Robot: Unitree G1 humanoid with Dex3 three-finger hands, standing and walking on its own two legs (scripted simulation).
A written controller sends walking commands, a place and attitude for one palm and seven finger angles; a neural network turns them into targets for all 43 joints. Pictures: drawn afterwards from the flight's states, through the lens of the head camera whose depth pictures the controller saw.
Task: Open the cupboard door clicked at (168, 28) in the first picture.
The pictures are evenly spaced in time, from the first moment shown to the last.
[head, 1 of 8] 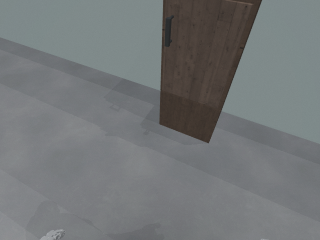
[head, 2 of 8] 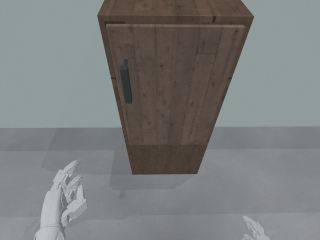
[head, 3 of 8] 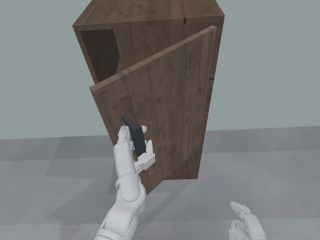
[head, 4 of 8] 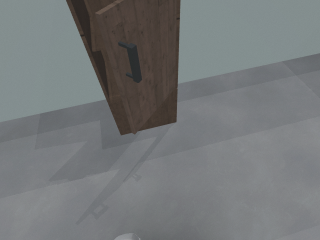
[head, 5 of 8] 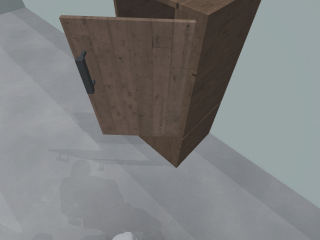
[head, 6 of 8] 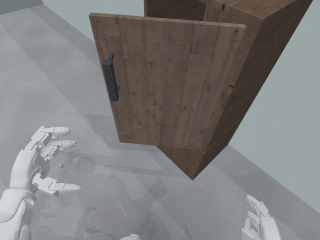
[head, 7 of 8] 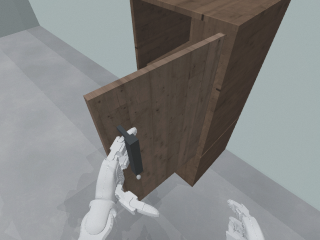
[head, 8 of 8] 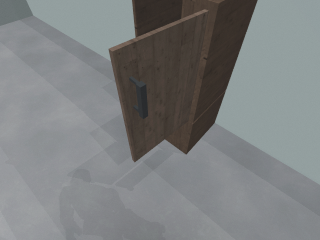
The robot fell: no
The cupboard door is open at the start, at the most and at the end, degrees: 0 84 84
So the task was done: yes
